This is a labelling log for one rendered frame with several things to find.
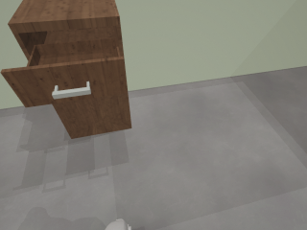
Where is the cabinet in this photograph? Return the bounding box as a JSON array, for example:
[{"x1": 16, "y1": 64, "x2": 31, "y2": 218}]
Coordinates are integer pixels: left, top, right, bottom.
[{"x1": 8, "y1": 0, "x2": 132, "y2": 139}]

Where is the robot left thigh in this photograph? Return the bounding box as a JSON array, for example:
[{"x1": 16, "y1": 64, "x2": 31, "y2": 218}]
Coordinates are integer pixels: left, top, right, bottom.
[{"x1": 105, "y1": 220, "x2": 131, "y2": 230}]

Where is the handle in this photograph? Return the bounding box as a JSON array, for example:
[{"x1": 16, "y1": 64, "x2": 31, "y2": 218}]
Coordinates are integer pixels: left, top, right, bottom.
[{"x1": 52, "y1": 81, "x2": 91, "y2": 100}]

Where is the drawer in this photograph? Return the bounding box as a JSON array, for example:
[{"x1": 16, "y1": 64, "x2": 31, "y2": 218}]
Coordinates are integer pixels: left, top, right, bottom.
[{"x1": 0, "y1": 37, "x2": 128, "y2": 107}]

